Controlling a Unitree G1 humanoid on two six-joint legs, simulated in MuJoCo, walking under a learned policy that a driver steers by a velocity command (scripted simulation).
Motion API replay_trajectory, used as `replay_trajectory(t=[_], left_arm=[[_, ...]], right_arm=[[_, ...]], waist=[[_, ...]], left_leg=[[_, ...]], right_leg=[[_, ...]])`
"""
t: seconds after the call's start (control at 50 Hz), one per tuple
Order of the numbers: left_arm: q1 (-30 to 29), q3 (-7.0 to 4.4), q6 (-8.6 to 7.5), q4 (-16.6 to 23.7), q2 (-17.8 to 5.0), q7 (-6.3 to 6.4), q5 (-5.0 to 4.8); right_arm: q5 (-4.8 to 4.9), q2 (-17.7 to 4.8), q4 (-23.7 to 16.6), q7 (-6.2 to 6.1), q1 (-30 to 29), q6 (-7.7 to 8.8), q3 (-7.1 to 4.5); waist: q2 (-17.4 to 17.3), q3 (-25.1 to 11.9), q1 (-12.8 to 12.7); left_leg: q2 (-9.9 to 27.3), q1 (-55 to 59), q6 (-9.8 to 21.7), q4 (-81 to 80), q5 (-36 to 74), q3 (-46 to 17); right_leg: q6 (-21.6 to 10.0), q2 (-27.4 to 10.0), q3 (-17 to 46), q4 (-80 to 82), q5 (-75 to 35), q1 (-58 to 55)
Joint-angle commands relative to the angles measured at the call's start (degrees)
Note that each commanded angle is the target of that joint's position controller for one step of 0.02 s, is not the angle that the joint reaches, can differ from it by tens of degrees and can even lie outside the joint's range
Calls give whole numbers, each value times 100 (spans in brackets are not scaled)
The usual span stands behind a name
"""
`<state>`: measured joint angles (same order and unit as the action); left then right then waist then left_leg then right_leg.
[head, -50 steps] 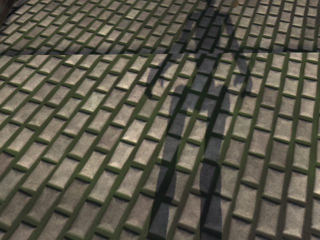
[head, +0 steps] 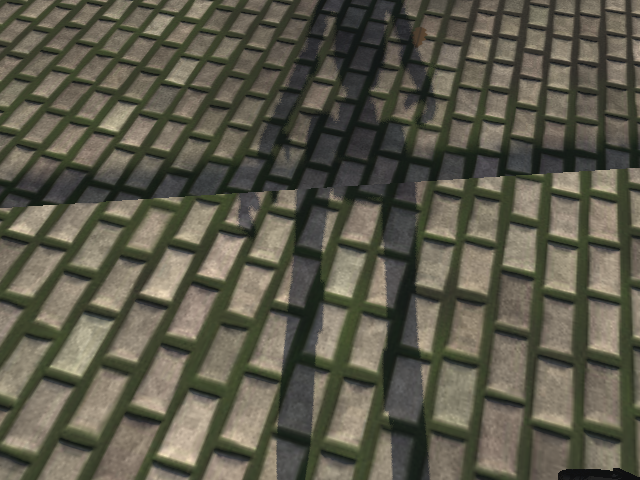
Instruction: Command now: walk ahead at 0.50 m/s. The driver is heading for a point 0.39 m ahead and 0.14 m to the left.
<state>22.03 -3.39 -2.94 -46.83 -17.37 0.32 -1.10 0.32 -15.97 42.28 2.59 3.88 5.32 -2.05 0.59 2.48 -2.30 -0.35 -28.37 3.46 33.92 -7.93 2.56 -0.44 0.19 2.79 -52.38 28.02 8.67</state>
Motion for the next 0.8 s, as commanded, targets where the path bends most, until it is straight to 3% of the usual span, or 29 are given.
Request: replay_trajectory(t=[0.02,0.04,0.08,0.12,0.16,0.24,0.32,0.38,0.4,0.42,0.44,0.46,0.48,0.5,0.52,0.56,0.6,0.64,0.7,0.72,0.74,0.76,0.78,0.8], left_arm=[[-379,-95,-303,710,-756,-36,-154],[-612,-100,-305,747,-711,-17,-48],[-460,-117,-215,722,-578,-2,61],[-374,-84,-142,708,-409,15,113],[-791,-55,-128,864,-342,39,155],[-1618,7,-219,1059,-162,-2,175],[-2033,-54,-241,1183,-319,-76,119],[-1509,-178,-287,1033,-595,-79,178],[-1126,-227,-322,935,-743,-49,247],[-637,-266,-319,942,-1053,5,372],[-751,-242,-211,991,-1093,-23,376],[-881,-198,-119,1048,-759,-72,215],[-1128,-102,-72,1080,-445,-81,165],[-1410,-34,-28,1025,-312,-97,193],[-1664,25,1,1000,-212,-114,220],[-1963,-6,12,883,-325,-115,312],[-2004,-26,12,779,-355,-89,290],[-1884,-48,42,660,-445,-57,224],[-1916,-13,126,540,-448,-38,125],[-1732,43,125,436,-309,-52,119],[-1605,102,106,388,-162,-78,185],[-1353,95,104,367,-77,-87,234],[-1565,97,114,321,-151,-71,283],[-1622,79,122,292,-176,-63,262]], right_arm=[[28,-950,63,-82,1413,-23,-284],[-17,-792,38,-84,1094,-28,-235],[-105,-660,-7,-66,841,7,-187],[-26,-723,45,-79,872,56,-215],[8,-855,115,-143,983,64,-264],[40,-1060,237,-278,1260,-73,-344],[119,-1082,323,-372,1594,-269,-384],[116,-1010,166,-442,1282,-360,-402],[78,-804,93,-439,1257,-362,-345],[-68,-426,-89,-439,1353,-357,-214],[-27,-155,49,-405,2670,-333,-120],[68,-767,245,-399,2802,-393,-232],[111,-991,198,-431,2188,-493,-314],[89,-922,155,-488,1839,-609,-316],[37,-879,90,-525,1639,-720,-325],[1,-610,82,-532,1688,-817,-263],[-49,-431,108,-517,1666,-777,-193],[-56,-442,90,-479,1482,-745,-171],[-85,-459,148,-409,1447,-757,-176],[-155,-529,77,-407,1314,-763,-175],[-211,-784,-40,-433,1204,-764,-200],[-151,-1024,8,-444,931,-772,-250],[-160,-632,-31,-410,770,-727,-164],[-213,-451,-5,-394,711,-674,-103]], waist=[[-649,-1119,756],[-375,-657,584],[-592,-453,251],[-521,-401,127],[-391,-207,179],[-384,-143,402],[-583,-306,521],[-671,-562,162],[-475,-880,6],[399,-1675,-89],[1784,-2384,451],[1264,-2449,334],[732,-1753,208],[385,-1382,251],[428,-1029,319],[783,-725,514],[838,-814,497],[778,-977,378],[623,-847,497],[483,-704,480],[47,-605,364],[-850,-387,-37],[-876,-265,102],[-841,-144,106]], left_leg=[[1870,3769,1112,-1748,-1301,-3141],[1655,2940,1028,-1904,-747,-2584],[1351,2023,1049,-2221,32,-2152],[1239,1733,1170,-2428,531,-1812],[1166,1660,1199,-2573,846,-1566],[716,1549,810,-2140,2503,-875],[843,1973,636,-1530,2116,-1324],[809,2102,357,-653,1824,-1731],[466,1930,147,13,1582,-1557],[-26,1158,-112,1497,-258,-1201],[-570,-155,-401,3031,-3614,-1010],[-261,-389,-501,3566,-3251,-1255],[-96,-643,-602,3741,-2888,-1087],[66,-615,-678,3549,-2571,-975],[202,-401,-745,3268,-2370,-984],[240,490,-800,2419,-1987,-731],[233,980,-778,1572,-1800,-549],[245,1273,-706,911,-1346,-475],[127,2025,-473,-374,-347,-281],[247,2249,-329,-777,-61,-473],[780,2359,-103,-1076,178,-1089],[920,1469,185,-1178,-950,-1267],[772,889,171,-1419,-1888,-1215],[660,717,22,-1485,-2130,-1127]], right_leg=[[-141,-335,296,-2223,-245,3488],[-132,-557,175,-1817,-655,3314],[-73,-767,192,-1361,-1096,2647],[65,-781,109,-967,-1224,2504],[216,-769,71,-290,-1700,2727],[344,-304,-126,1479,-2979,2136],[275,-18,64,2260,-3262,1838],[20,-46,132,2753,-3224,1118],[-159,-279,114,2988,-4040,357],[-517,-1395,1040,2612,-6049,-1056],[-1567,-2682,2619,2399,-6995,-2321],[-1624,-2496,2933,2763,-5216,-1954],[-1390,-2101,2261,2932,-4155,-1424],[-1217,-1807,1878,3112,-3430,-831],[-1193,-1645,1599,3312,-3054,-173],[-1143,-1261,946,3625,-2947,839],[-1192,-1156,629,3586,-3298,926],[-1256,-1262,673,3540,-3204,734],[-1008,-1126,605,3461,-1764,1021],[-703,-976,561,3457,-1109,1254],[-342,-719,347,3163,-587,1473],[-16,-206,-243,3026,-580,1088],[139,-153,-330,2807,-1074,505],[140,-162,-305,2764,-1337,355]])
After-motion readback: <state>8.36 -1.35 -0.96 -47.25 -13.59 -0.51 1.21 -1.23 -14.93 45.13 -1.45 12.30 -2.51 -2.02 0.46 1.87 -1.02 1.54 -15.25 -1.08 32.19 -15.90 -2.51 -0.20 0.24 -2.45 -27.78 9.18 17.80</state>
